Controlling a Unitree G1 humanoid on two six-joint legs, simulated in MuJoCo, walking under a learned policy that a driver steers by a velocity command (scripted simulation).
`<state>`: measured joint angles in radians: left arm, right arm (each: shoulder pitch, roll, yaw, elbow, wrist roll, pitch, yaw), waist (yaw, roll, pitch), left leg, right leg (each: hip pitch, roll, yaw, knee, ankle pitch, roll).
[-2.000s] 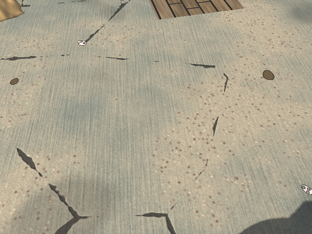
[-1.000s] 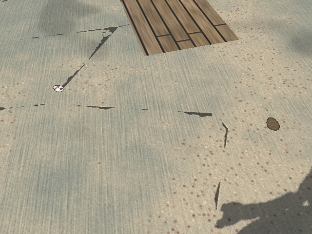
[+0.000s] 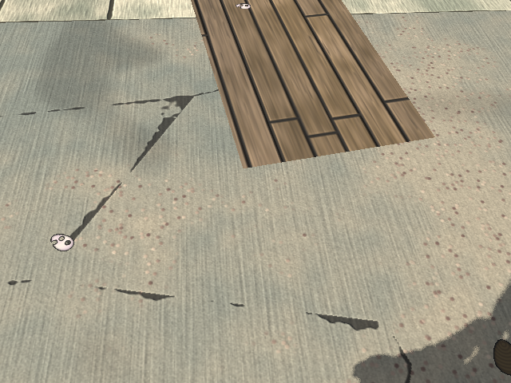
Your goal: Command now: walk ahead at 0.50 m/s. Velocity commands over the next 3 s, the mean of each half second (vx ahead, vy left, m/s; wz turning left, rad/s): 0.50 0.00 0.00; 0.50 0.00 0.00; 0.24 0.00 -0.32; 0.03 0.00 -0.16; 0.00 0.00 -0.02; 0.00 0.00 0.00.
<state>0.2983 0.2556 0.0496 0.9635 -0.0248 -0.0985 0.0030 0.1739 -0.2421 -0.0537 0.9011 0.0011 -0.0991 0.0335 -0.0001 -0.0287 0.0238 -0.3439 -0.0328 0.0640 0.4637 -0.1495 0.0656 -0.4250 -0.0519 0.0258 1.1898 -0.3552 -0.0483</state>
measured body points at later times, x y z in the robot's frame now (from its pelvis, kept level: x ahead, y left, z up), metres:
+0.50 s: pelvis +0.28 -0.06 -0.01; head +0.31 -0.07 +0.44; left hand +0.45 +0.19 -0.12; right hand +0.26 -0.32 -0.16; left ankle +0.10 +0.08 -0.66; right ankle +0.37 -0.15 -0.74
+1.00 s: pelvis +0.55 -0.02 -0.01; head +0.58 -0.01 +0.43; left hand +0.50 +0.25 -0.16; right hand +0.76 -0.25 -0.11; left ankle +0.68 +0.09 -0.74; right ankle +0.38 -0.15 -0.73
